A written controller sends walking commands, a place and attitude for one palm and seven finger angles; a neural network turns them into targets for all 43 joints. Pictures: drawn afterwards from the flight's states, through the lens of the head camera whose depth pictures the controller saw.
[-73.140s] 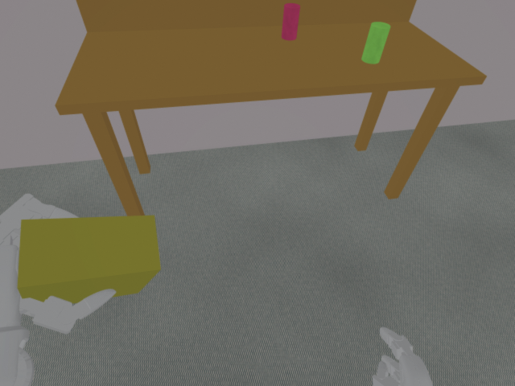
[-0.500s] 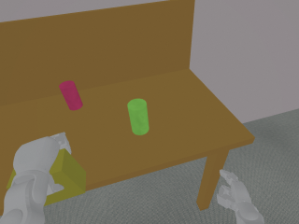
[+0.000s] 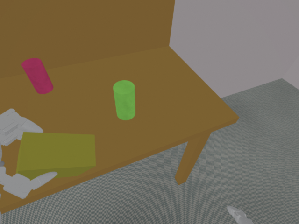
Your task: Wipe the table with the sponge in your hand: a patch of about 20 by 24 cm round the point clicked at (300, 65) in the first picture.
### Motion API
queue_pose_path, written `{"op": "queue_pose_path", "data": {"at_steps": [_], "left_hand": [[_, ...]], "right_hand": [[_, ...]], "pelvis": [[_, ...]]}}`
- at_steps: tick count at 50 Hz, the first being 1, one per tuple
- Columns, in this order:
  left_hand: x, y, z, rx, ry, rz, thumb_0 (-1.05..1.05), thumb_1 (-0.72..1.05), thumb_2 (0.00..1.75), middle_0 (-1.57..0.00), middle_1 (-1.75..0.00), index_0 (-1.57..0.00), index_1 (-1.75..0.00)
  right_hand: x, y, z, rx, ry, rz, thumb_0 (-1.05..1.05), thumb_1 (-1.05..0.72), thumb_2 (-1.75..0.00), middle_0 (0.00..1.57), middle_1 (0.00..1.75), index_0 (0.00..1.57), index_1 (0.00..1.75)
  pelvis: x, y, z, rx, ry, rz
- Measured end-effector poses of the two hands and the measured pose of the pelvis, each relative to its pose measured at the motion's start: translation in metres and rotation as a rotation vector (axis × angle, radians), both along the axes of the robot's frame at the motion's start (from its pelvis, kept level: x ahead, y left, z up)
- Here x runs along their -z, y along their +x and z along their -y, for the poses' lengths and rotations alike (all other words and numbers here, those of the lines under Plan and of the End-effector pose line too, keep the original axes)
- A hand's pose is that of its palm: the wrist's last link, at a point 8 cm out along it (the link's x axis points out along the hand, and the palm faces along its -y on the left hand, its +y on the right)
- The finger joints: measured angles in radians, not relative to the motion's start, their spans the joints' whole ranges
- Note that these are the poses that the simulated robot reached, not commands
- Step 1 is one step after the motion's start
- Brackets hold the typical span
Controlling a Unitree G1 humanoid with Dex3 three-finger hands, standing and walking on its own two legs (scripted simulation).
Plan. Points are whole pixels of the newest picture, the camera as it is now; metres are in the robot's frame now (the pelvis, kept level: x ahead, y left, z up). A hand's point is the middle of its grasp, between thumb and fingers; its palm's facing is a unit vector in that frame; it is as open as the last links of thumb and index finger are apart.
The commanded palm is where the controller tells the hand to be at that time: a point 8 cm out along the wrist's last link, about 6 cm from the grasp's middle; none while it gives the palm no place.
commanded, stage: step back with the hand held close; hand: left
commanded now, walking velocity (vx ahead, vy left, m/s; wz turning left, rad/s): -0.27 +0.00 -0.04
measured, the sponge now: (66, 157) +0.24 +0.20 +0.11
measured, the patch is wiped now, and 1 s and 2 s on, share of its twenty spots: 1.00 1.00 1.00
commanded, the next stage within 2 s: stop stepping back and stand still in 0.98 s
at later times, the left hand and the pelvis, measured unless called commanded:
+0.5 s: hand out of the picture +0.14 +0.26 +0.16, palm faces +0.32 -0.89 -0.34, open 10.5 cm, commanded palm +0.09 +0.31 +0.19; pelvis -0.06 +0.03 -0.01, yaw +2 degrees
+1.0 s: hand out of the picture +0.07 +0.26 +0.18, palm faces +0.20 -0.94 -0.29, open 10.5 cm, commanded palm +0.01 +0.33 +0.19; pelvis -0.17 +0.06 +0.00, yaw -4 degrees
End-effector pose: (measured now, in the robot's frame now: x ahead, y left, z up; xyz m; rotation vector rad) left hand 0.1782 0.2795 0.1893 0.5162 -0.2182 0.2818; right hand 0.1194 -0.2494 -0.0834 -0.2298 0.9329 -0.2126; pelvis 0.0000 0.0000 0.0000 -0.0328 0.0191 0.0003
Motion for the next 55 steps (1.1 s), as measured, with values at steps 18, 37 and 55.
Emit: {"op": "queue_pose_path", "data": {"at_steps": [18, 37, 55], "left_hand": [[0.0, -0.051, -0.015, -0.019, -0.048, 0.086, -0.01, -0.58, 1.04, -0.74, -1.34, -0.73, -1.38], [-0.009, -0.115, -0.049, -0.024, -0.055, 0.143, -0.01, -0.59, 1.04, -0.74, -1.34, -0.74, -1.39], [0.009, -0.151, -0.051, 0.213, -0.032, 0.137, -0.01, -0.59, 1.04, -0.74, -1.34, -0.74, -1.39]], "right_hand": [[-0.015, 0.003, -0.046, -0.13, 0.036, 0.174, 0.01, -0.9, -0.89, 0.21, 0.3, 0.2, 0.3], [-0.026, -0.069, -0.078, -0.138, 0.019, 0.164, 0.01, -0.9, -0.89, 0.21, 0.3, 0.2, 0.3], [-0.019, -0.196, -0.075, 0.058, -0.036, 0.129, 0.01, -0.9, -0.89, 0.21, 0.3, 0.2, 0.3]], "pelvis": [[0.001, -0.048, -0.016, 0.004, -0.036, -0.008], [-0.005, -0.112, -0.043, 0.032, -0.054, -0.014], [0.006, -0.206, -0.078, 0.106, 0.009, -0.015]]}}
